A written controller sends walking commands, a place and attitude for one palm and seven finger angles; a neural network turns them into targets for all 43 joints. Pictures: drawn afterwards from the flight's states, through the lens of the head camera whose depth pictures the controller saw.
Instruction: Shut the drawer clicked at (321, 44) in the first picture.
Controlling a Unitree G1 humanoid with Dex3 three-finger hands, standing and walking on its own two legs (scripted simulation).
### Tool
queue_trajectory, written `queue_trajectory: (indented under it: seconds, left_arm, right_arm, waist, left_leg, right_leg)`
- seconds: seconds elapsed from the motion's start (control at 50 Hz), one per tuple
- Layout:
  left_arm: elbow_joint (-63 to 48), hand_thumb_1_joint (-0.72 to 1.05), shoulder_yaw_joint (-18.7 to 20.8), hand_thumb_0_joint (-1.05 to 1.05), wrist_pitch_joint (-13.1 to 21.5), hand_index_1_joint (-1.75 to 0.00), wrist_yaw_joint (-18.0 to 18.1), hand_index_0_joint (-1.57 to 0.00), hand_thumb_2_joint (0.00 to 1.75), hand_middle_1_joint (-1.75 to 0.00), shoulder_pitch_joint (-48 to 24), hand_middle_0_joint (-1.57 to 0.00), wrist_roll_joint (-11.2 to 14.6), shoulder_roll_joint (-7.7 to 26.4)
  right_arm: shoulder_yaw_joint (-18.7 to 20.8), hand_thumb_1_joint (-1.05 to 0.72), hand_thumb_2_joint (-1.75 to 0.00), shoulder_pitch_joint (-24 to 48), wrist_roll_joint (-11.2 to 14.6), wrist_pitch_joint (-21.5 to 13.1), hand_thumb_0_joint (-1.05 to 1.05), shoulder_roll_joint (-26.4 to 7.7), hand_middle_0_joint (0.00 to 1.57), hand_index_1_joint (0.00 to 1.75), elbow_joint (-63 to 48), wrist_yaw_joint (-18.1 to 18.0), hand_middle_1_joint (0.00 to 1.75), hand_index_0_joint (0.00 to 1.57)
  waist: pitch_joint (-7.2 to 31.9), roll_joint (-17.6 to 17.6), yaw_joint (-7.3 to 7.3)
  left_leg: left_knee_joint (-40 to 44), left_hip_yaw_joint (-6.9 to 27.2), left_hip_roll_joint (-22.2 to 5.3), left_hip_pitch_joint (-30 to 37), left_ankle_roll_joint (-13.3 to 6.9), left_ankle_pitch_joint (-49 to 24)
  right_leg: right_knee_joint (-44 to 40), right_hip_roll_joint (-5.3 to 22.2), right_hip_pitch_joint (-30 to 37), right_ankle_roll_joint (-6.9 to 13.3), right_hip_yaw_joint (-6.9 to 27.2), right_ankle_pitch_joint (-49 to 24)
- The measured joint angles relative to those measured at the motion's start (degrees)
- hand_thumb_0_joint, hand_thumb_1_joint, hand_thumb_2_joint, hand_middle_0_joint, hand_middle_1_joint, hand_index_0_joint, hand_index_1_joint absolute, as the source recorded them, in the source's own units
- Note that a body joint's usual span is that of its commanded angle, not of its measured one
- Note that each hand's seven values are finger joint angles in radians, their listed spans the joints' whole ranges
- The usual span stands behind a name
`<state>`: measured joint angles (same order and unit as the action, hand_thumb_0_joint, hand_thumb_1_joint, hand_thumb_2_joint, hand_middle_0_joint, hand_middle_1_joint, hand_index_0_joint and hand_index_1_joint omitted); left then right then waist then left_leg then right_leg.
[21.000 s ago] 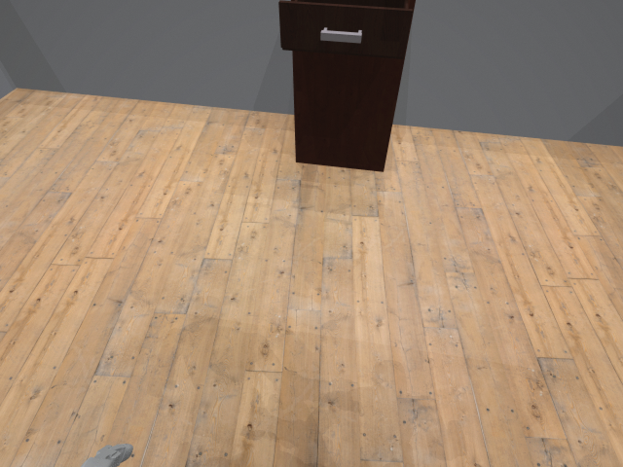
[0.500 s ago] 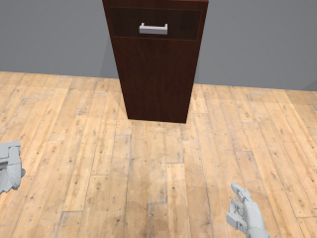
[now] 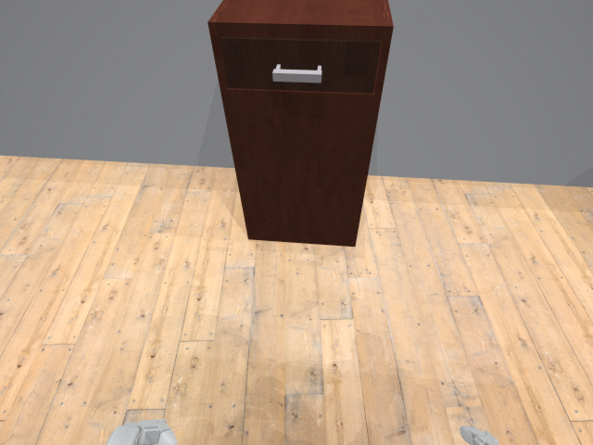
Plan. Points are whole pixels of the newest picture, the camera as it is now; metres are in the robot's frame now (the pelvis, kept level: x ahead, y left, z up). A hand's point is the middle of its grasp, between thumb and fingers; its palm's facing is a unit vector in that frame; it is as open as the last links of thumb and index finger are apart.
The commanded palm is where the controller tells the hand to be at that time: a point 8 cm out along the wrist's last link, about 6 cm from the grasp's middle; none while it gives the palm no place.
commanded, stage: let the arm hang, fingers relaxed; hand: left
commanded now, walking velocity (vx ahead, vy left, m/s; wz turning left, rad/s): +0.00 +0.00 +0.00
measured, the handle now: (298, 72) +1.00 +0.02 +0.02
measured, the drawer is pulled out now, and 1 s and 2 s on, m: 0.00 0.00 0.00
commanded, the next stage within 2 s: look to check the result in 0.86 s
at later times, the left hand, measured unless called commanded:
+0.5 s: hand out of the picture -0.04 +0.18 -0.15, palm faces +0.02 -0.97 -0.23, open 6.8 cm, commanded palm none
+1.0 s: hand out of the picture +0.01 +0.14 -0.16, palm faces +0.03 -0.98 -0.18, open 7.3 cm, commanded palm none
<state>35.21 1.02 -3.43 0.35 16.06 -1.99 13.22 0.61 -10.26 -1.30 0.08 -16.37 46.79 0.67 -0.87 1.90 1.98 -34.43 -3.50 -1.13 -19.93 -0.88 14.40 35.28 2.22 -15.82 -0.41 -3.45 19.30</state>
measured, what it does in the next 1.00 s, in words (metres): stands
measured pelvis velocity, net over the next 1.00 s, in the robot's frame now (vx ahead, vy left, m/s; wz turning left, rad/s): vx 0.02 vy -0.02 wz -0.01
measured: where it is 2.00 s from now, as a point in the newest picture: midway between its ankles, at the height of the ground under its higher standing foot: outside the picture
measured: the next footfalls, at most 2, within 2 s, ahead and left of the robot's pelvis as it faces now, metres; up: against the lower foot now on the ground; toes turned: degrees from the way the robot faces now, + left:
none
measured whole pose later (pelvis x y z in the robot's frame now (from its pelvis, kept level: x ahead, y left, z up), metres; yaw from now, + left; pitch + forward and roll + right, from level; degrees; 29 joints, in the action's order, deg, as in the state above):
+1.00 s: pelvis +0.02 -0.02 +0.01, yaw +0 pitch -1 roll +0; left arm 65.9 0.7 0.3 2.1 16.1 -0.6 6.0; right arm 0.9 -17.5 -0.8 0.3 -6.7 65.7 -2.0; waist -3.1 1.6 0.9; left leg -24.8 -3.4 -2.4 -12.6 0.6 10.9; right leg 24.7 0.4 -8.3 0.9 -3.7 15.3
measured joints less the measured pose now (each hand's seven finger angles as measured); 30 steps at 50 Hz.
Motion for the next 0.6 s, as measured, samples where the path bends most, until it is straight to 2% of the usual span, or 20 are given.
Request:
queue_trajectory:
  seconds: [0.04,0.06,0.12,0.24,0.44,0.6]
  left_arm:
    - [5.8,0.91,-1.4,0.01,-0.3,-1.33,0.3,-1.14,0.90,-1.33,0.2,-1.13,0.0,-1.8]
    - [8.1,0.91,-0.8,0.02,-0.1,-1.30,1.7,-1.10,0.90,-1.32,0.3,-1.10,-0.6,-1.8]
    - [13.9,0.90,-0.4,0.02,0.5,-1.18,1.2,-0.99,0.90,-1.23,0.8,-0.99,0.2,-0.3]
    - [22.6,0.91,-0.6,0.01,1.1,-0.93,0.5,-0.76,0.90,-0.96,3.4,-0.76,0.9,-0.7]
    - [29.0,0.91,-0.8,0.01,2.1,-0.51,1.2,-0.38,0.90,-0.51,4.0,-0.38,1.1,-3.7]
    - [29.3,0.91,-0.8,0.01,3.0,-0.35,1.4,-0.24,0.90,-0.35,1.2,-0.24,1.1,-6.4]
  right_arm:
    - [-0.6,-0.91,-0.90,-1.5,-0.1,0.6,0.01,1.4,0.19,0.30,1.9,0.0,0.30,0.20]
    - [-0.8,-0.91,-0.90,-2.4,-0.2,0.9,0.01,2.2,0.19,0.30,2.9,-0.1,0.30,0.20]
    - [-1.1,-0.91,-0.90,-4.5,-0.2,1.8,0.01,4.1,0.19,0.30,6.1,-0.3,0.30,0.20]
    - [-0.5,-0.91,-0.90,-7.2,0.1,2.3,0.01,5.8,0.19,0.30,10.8,-1.1,0.30,0.20]
    - [-0.2,-0.91,-0.90,-7.8,0.5,1.3,0.01,8.0,0.20,0.30,14.9,-1.7,0.30,0.20]
    - [-0.1,-0.91,-0.90,-7.5,0.4,0.8,0.01,9.5,0.20,0.30,16.7,-1.9,0.30,0.20]
  waist:
    - [-1.0,-1.8,-0.09]
    - [-1.4,-2.5,-0.31]
    - [-2.4,-3.4,-1.17]
    - [-3.0,-1.2,-1.98]
    - [-2.2,1.0,-1.78]
    - [-1.4,0.4,-1.33]
  left_leg:
    - [1.0,0.4,-0.1,0.6,0.1,-0.7]
    - [1.5,0.7,-0.3,0.7,0.2,-1.2]
    - [3.2,1.5,-0.7,1.0,0.5,-2.5]
    - [5.8,1.5,-0.7,1.8,0.2,-4.0]
    - [8.7,-0.1,0.0,4.4,-0.2,-4.8]
    - [9.3,-0.5,0.0,5.2,0.1,-4.8]
  right_leg:
    - [-1.3,-0.2,0.8,0.1,-0.4,-0.8]
    - [-2.2,-0.5,1.2,0.3,-0.7,-1.3]
    - [-5.0,-1.1,2.2,0.7,-1.5,-3.1]
    - [-8.9,-1.3,3.6,0.5,-1.6,-5.4]
    - [-9.6,-0.5,4.7,0.0,-0.1,-5.6]
    - [-9.1,-0.5,4.8,0.2,0.3,-4.9]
